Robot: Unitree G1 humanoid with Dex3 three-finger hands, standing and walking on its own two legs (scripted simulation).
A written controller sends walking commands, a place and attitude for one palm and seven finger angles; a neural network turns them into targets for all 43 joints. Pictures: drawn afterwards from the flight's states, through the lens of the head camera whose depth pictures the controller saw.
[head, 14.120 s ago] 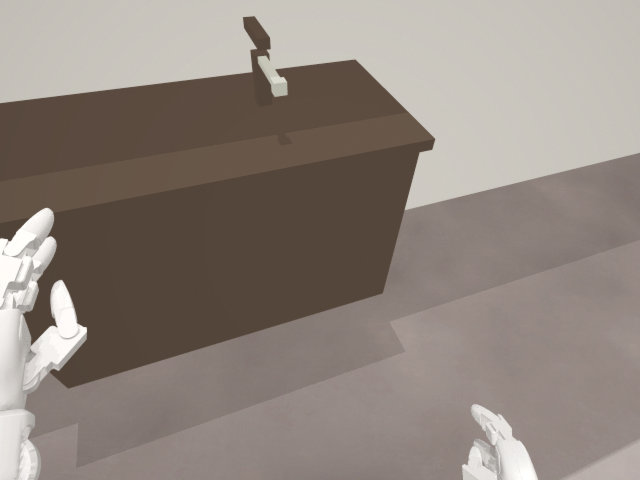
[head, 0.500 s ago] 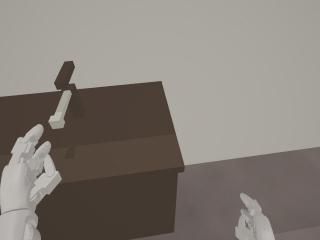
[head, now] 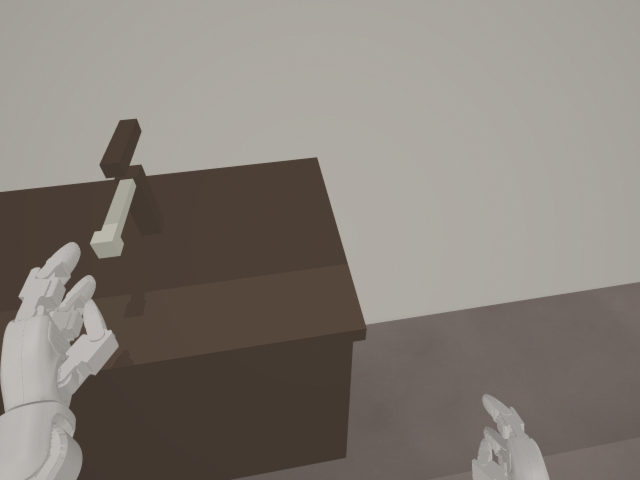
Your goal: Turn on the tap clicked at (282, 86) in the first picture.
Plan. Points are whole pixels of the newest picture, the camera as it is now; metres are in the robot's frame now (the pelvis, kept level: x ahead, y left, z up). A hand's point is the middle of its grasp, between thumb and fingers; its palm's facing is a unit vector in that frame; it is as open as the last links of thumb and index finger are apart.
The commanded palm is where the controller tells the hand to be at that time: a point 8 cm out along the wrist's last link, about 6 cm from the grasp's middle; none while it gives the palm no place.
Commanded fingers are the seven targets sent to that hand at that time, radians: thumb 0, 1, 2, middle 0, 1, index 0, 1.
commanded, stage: reach beside the lever's end, fingers flat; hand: left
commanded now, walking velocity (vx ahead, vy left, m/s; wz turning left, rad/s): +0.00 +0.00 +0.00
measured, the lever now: (107, 243) +0.35 +0.34 +0.12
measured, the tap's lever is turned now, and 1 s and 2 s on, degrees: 0 0 0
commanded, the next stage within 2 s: push the lever round in 1.78 s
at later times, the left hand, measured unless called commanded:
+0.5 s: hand (111, 314) +0.24 +0.27 +0.13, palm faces +0.48 -0.87 -0.11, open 7.5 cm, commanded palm +0.19 +0.31 +0.13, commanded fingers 0.00 0.90 0.90 -0.18 -0.23 -0.18 -0.23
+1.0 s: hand (110, 301) +0.27 +0.29 +0.11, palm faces +0.50 -0.86 -0.12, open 7.7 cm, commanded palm +0.22 +0.34 +0.12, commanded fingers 0.00 0.90 0.90 -0.16 -0.17 -0.16 -0.17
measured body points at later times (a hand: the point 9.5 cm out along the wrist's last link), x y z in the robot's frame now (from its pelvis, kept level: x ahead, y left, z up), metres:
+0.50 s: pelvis -0.01 +0.01 +0.00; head -0.02 -0.01 +0.45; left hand +0.21 +0.31 +0.14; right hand +0.17 -0.22 -0.08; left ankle +0.03 +0.16 -0.72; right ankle -0.04 -0.12 -0.72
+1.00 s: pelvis +0.00 +0.01 +0.00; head +0.00 -0.01 +0.45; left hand +0.23 +0.33 +0.12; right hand +0.18 -0.23 -0.09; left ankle +0.03 +0.16 -0.72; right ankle -0.04 -0.12 -0.72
